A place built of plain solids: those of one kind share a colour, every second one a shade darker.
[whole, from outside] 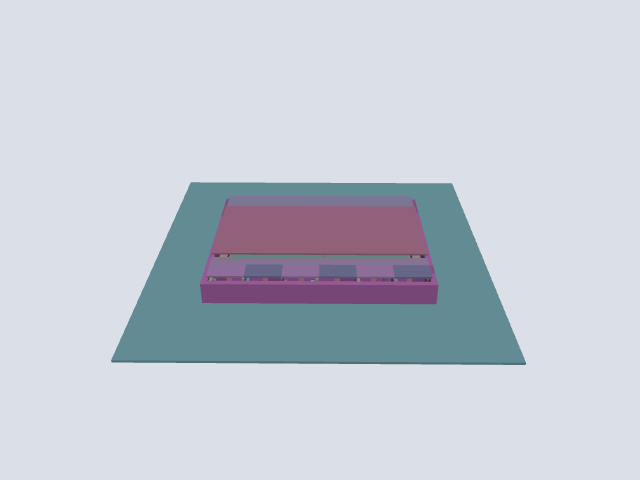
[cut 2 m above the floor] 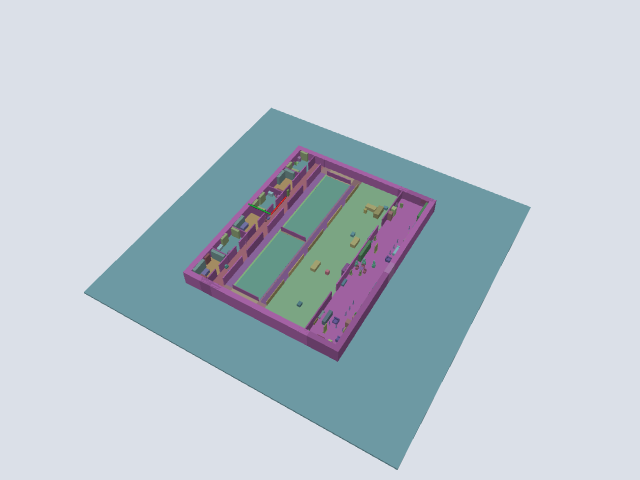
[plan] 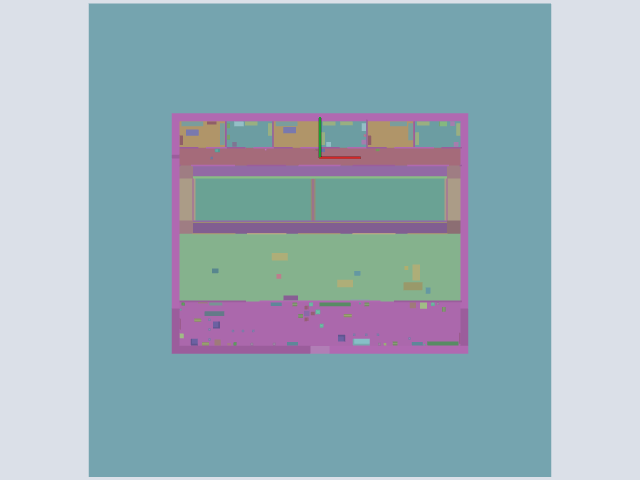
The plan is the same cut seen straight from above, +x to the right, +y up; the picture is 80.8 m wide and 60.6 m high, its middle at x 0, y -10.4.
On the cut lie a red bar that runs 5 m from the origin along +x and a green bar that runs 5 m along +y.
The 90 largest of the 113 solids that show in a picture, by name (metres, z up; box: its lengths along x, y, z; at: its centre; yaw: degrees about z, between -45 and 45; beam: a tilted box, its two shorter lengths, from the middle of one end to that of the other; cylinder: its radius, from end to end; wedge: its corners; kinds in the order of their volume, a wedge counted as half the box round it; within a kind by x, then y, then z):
{
 "ground_under_all_1": {"box": [58.41, 59.78, 0.4], "at": [0.0, -10.44, -0.75]},
 "wall_1": {"box": [1.0, 7.5, 3.7], "at": [-18.23, -21.0, 1.25]},
 "wall_2": {"box": [1.0, 18.95, 3.7], "at": [-18.23, -9.57, 1.25]},
 "wall_3": {"box": [1.0, 4.05, 3.7], "at": [-18.23, 0.12, 1.25]},
 "wall_4": {"box": [1.0, 5.25, 3.7], "at": [-18.23, 2.98, 1.25]},
 "wall_5": {"box": [2.6, 0.2, 3.7], "at": [-16.63, 1.25, 1.25]},
 "wall_6": {"box": [7.75, 1.0, 3.7], "at": [-14.85, 5.1, 1.25]},
 "wall_7": {"box": [8.59, 0.2, 3.7], "at": [-13.63, -18.15, 1.25]},
 "wall_8": {"box": [5.57, 0.2, 3.7], "at": [-13.5, -1.0, 1.25]},
 "wall_9": {"box": [2.6, 0.2, 3.7], "at": [-13.08, 1.25, 1.25]},
 "wall_10": {"box": [4.99, 0.2, 3.7], "at": [-11.88, 1.25, 1.25]},
 "wall_11": {"box": [0.2, 3.65, 3.7], "at": [-11.88, 2.98, 1.25]},
 "wall_12": {"box": [17.53, 1.0, 3.7], "at": [-9.96, -24.25, 1.25]},
 "wall_13": {"box": [7.75, 1.0, 3.7], "at": [-8.91, 5.1, 1.25]},
 "wall_14": {"box": [2.6, 0.2, 3.7], "at": [-7.14, 1.25, 1.25]},
 "wall_15": {"box": [4.96, 0.2, 3.7], "at": [-6.78, -1.0, 1.25]},
 "wall_16": {"box": [0.2, 3.65, 3.7], "at": [-5.94, 2.98, 1.25]},
 "wall_17": {"box": [2.6, 0.2, 3.7], "at": [-4.74, 1.25, 1.25]},
 "wall_18": {"box": [7.75, 1.0, 3.7], "at": [-2.97, 5.1, 1.25]},
 "wall_19": {"box": [2.6, 0.2, 3.7], "at": [-1.2, 1.25, 1.25]},
 "wall_20": {"box": [5.3, 0.2, 3.7], "at": [-0.05, -1.0, 1.25]},
 "wall_21": {"box": [15.28, 0.2, 3.7], "at": [0.0, -18.15, 1.25]},
 "wall_22": {"box": [4.99, 0.2, 3.7], "at": [0.0, 1.25, 1.25]},
 "wall_23": {"box": [0.2, 3.65, 3.7], "at": [0.0, 2.98, 1.25]},
 "wall_24": {"box": [7.75, 1.0, 3.7], "at": [2.97, 5.1, 1.25]},
 "wall_25": {"box": [2.6, 0.2, 3.7], "at": [4.74, 1.25, 1.25]},
 "wall_26": {"box": [0.2, 3.65, 3.7], "at": [5.94, 2.98, 1.25]},
 "wall_27": {"box": [5.37, 0.2, 3.7], "at": [6.78, -1.0, 1.25]},
 "wall_28": {"box": [2.6, 0.2, 3.7], "at": [7.14, 1.25, 1.25]},
 "wall_29": {"box": [7.75, 1.0, 3.7], "at": [8.91, 5.1, 1.25]},
 "wall_30": {"box": [17.53, 1.0, 3.7], "at": [9.96, -24.25, 1.25]},
 "wall_31": {"box": [2.6, 0.2, 3.7], "at": [10.69, 1.25, 1.25]},
 "wall_32": {"box": [4.99, 0.2, 3.7], "at": [11.88, 1.25, 1.25]},
 "wall_33": {"box": [0.2, 3.65, 3.7], "at": [11.88, 2.98, 1.25]},
 "wall_34": {"box": [8.59, 0.2, 3.7], "at": [13.63, -18.15, 1.25]},
 "wall_35": {"box": [5.26, 0.2, 3.7], "at": [13.65, -1.0, 1.25]},
 "wall_36": {"box": [7.75, 1.0, 3.7], "at": [14.85, 5.1, 1.25]},
 "wall_37": {"box": [2.6, 0.2, 3.7], "at": [16.63, 1.25, 1.25]},
 "wall_38": {"box": [1.0, 7.5, 3.7], "at": [18.23, -21.0, 1.25]},
 "wall_39": {"box": [1.0, 18.95, 3.7], "at": [18.23, -9.57, 1.25]},
 "wall_40": {"box": [1.0, 4.05, 3.7], "at": [18.23, 0.12, 1.25]},
 "wall_41": {"box": [1.0, 5.25, 3.7], "at": [18.23, 2.98, 1.25]},
 "floor_yard_1": {"box": [35.65, 8.55, 1.1], "at": [0.0, -13.88, -0.05]},
 "floor_lobby_1": {"box": [35.65, 5.7, 1.1], "at": [0.0, -21.0, -0.05]},
 "ceil_hall_1": {"box": [35.65, 17.15, 0.3], "at": [0.0, -9.57, 4.7]},
 "floor_plot_1": {"box": [14.55, 5.3, 1.1], "at": [-8.45, -5.3, -0.05]},
 "floor_plot_2": {"box": [16.3, 5.3, 1.1], "at": [7.58, -5.3, -0.05]},
 "floor_walkway_1": {"box": [32.05, 1.36, 1.1], "at": [0.0, -8.92, -0.05]},
 "floor_walkway_2": {"box": [32.05, 0.19, 1.1], "at": [0.0, -8.04, -0.05]},
 "floor_walkway_3": {"box": [32.05, 1.35, 1.1], "at": [0.0, -1.68, -0.05]},
 "floor_back_corridor_1": {"box": [35.65, 2.25, 1.1], "at": [0.0, 0.12, -0.05]},
 "floor_office_1": {"box": [5.94, 3.45, 1.1], "at": [-14.85, 2.98, -0.05]},
 "floor_office_2": {"box": [5.94, 3.45, 1.1], "at": [-2.97, 2.98, -0.05]},
 "floor_office_3": {"box": [5.94, 3.45, 1.1], "at": [8.91, 2.98, -0.05]},
 "floor_store_1": {"box": [5.94, 3.45, 1.1], "at": [-8.91, 2.98, -0.05]},
 "floor_store_2": {"box": [5.94, 3.45, 1.1], "at": [2.97, 2.98, -0.05]},
 "floor_store_3": {"box": [5.94, 3.45, 1.1], "at": [14.85, 2.98, -0.05]},
 "ceil_lobby_1": {"box": [35.65, 5.7, 0.3], "at": [0.0, -21.0, 4.05]},
 "floor_baulk_1": {"box": [2.1, 5.3, 1.1], "at": [-16.77, -5.3, -0.05]},
 "floor_baulk_2": {"box": [0.6, 5.3, 1.1], "at": [-0.88, -5.3, -0.05]},
 "floor_baulk_3": {"box": [2.1, 5.3, 1.1], "at": [16.77, -5.3, -0.05]},
 "ceil_back_corridor_1": {"box": [35.65, 2.25, 0.3], "at": [0.0, 0.12, 3.9]},
 "ceil_office_1": {"box": [5.94, 3.45, 0.3], "at": [-14.85, 2.98, 3.9]},
 "ceil_office_2": {"box": [5.94, 3.45, 0.3], "at": [-2.97, 2.98, 3.9]},
 "ceil_office_3": {"box": [5.94, 3.45, 0.3], "at": [8.91, 2.98, 3.9]},
 "ceil_store_1": {"box": [5.94, 3.45, 0.3], "at": [-8.91, 2.98, 3.9]},
 "ceil_store_2": {"box": [5.94, 3.45, 0.3], "at": [2.97, 2.98, 3.9]},
 "ceil_store_3": {"box": [5.94, 3.45, 0.3], "at": [14.85, 2.98, 3.9]},
 "cabinets_office_1": {"box": [2.75, 0.6, 2.0], "at": [-16.1, 4.27, 1.5]},
 "cabinets_office_2": {"box": [0.6, 2.75, 2.0], "at": [-12.31, 2.98, 1.5]},
 "cabinets_office_3": {"box": [2.75, 0.6, 2.0], "at": [-4.22, 4.27, 1.5]},
 "cabinets_office_4": {"box": [2.15, 0.6, 2.0], "at": [9.92, 4.27, 1.5]},
 "cabinets_office_5": {"box": [0.6, 2.15, 2.0], "at": [11.45, 3.27, 1.5]},
 "floor_walkway_end_1": {"box": [1.8, 1.65, 1.1], "at": [-16.93, -8.78, -0.05]},
 "floor_walkway_end_2": {"box": [1.8, 1.65, 1.1], "at": [-16.93, -1.82, -0.05]},
 "floor_walkway_end_3": {"box": [1.8, 1.65, 1.1], "at": [16.93, -8.78, -0.05]},
 "floor_walkway_end_4": {"box": [1.8, 1.65, 1.1], "at": [16.93, -1.82, -0.05]},
 "floor_walkway_cope_near_1": {"box": [32.05, 0.3, 1.1], "at": [0.0, -2.5, -0.05]},
 "door_leaf_1": {"box": [2.4, 0.97, 4.37], "at": [0.0, -24.27, 1.58]},
 "shelves_store_1": {"box": [0.5, 1.6, 2.0], "at": [0.38, 2.4, 1.5]},
 "shelves_store_2": {"box": [1.6, 0.5, 2.0], "at": [1.15, 4.32, 1.5]},
 "shelves_store_3": {"box": [1.6, 0.5, 2.0], "at": [3.35, 4.32, 1.5]},
 "shelves_store_4": {"box": [0.5, 1.6, 2.0], "at": [12.26, 2.4, 1.5]},
 "shelves_store_5": {"box": [1.6, 0.5, 2.0], "at": [13.03, 4.32, 1.5]},
 "shelves_store_6": {"box": [0.5, 1.6, 2.0], "at": [17.45, 3.55, 1.5]},
 "lockers_lobby_1": {"box": [3.95, 0.5, 1.8], "at": [1.9, -18.53, 1.4]},
 "lockers_lobby_2": {"box": [3.95, 0.5, 1.8], "at": [15.5, -23.47, 1.4]},
 "floor_walkway_warn_far_1": {"box": [32.05, 0.1, 1.1], "at": [0.0, -8.19, -0.05]},
 "showcase_hall_1": {"box": [2.4, 1.0, 1.16], "at": [11.75, -16.24, 1.07]},
 "cabinets_hall_1": {"box": [1.85, 0.6, 2.0], "at": [-3.7, -17.72, 1.5]}
}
